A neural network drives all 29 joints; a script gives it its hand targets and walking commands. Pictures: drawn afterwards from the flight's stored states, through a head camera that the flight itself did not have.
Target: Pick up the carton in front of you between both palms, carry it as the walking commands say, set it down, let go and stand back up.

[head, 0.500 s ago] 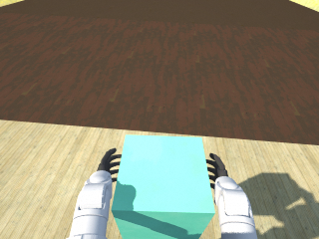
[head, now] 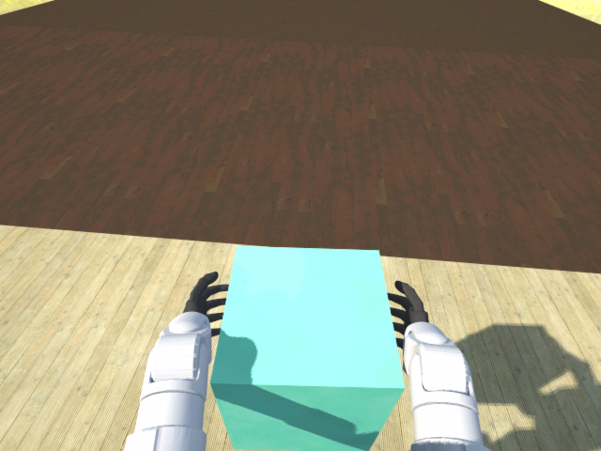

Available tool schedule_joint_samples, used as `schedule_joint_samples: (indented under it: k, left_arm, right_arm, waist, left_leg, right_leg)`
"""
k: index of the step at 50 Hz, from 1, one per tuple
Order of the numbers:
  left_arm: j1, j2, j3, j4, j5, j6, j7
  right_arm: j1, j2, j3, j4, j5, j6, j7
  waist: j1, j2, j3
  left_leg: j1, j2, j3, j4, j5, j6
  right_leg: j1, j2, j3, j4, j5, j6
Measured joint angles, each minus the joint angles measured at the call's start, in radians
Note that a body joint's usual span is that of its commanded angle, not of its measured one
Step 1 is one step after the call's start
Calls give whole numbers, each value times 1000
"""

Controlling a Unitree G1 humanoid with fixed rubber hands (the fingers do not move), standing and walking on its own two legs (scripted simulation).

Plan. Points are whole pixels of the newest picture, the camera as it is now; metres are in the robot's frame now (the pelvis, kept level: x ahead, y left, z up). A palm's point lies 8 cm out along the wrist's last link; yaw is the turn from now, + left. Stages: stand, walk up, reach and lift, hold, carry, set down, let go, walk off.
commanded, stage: hold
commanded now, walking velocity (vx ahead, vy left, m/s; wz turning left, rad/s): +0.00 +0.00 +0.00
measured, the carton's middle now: (304, 352) +0.30 +0.00 -0.02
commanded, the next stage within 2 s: carry in 0.06 s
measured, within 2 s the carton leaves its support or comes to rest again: neither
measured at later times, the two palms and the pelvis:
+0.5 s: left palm (202, 254) +0.39 +0.16 +0.09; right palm (399, 265) +0.39 -0.14 +0.08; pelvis +0.12 +0.01 -0.01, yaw +2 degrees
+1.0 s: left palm (210, 160) +0.65 +0.20 +0.10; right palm (358, 170) +0.63 -0.10 +0.10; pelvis +0.40 +0.06 +0.00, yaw +0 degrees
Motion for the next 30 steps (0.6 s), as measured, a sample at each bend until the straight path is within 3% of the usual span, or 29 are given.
schedule_joint_samples:
  k: [4, 8, 12, 15, 18, 20, 22, 24, 27, 30]
  left_arm:
    - [6, 1, -6, -9, 0, 6, 0]
    - [30, 8, -38, -59, -21, 29, 11]
    - [42, 10, -74, -169, -58, 80, 33]
    - [73, 17, -95, -278, -92, 145, 49]
    - [114, 27, -102, -389, -132, 209, 70]
    - [132, 26, -108, -450, -160, 254, 84]
    - [144, 27, -128, -509, -187, 296, 98]
    - [154, 28, -164, -544, -206, 326, 111]
    - [196, 31, -204, -591, -219, 378, 130]
    - [263, 33, -214, -679, -228, 420, 144]
  right_arm:
    - [5, -2, 6, -7, 1, 5, 0]
    - [32, -8, 30, -60, 25, 26, -9]
    - [49, -13, 48, -171, 70, 72, -27]
    - [68, -15, 74, -262, 106, 131, -43]
    - [80, -17, 122, -339, 127, 193, -68]
    - [104, -21, 140, -410, 142, 242, -84]
    - [134, -25, 147, -494, 161, 289, -101]
    - [177, -30, 137, -576, 183, 329, -117]
    - [238, -32, 135, -646, 220, 382, -136]
    - [276, -31, 159, -695, 242, 417, -141]
  waist:
    - [-2, -1, -31]
    - [-5, -2, -99]
    - [-9, -10, -136]
    - [-4, -27, -167]
    - [8, -8, -192]
    - [11, 16, -194]
    - [8, 31, -186]
    - [-3, 45, -190]
    - [-2, 6, -200]
    - [12, -30, -192]
  left_leg:
    - [-44, 1, 4, 30, -16, -2]
    - [-142, 25, 47, 119, -157, 0]
    - [-203, 42, 93, 176, -155, 4]
    - [-195, 42, 134, 159, -113, 2]
    - [-183, 55, 158, 152, -152, 8]
    - [-162, 73, 158, 126, -166, 7]
    - [-145, 87, 151, 128, -188, 0]
    - [-182, 103, 156, 237, -221, 1]
    - [-310, 86, 206, 478, -313, 12]
    - [-406, 78, 255, 464, -288, 16]
  right_leg:
    - [-43, -2, -11, 30, -17, 1]
    - [-128, -24, -62, 99, -131, -3]
    - [-177, -47, -89, 137, -86, 3]
    - [-199, -73, -90, 194, -166, 5]
    - [-260, -82, -157, 290, -260, 3]
    - [-280, -66, -210, 259, -265, 0]
    - [-264, -49, -263, 154, -177, -7]
    - [-236, -41, -292, 129, -80, -31]
    - [-187, -65, -300, 108, -143, -35]
    - [-107, -87, -288, 20, -144, -13]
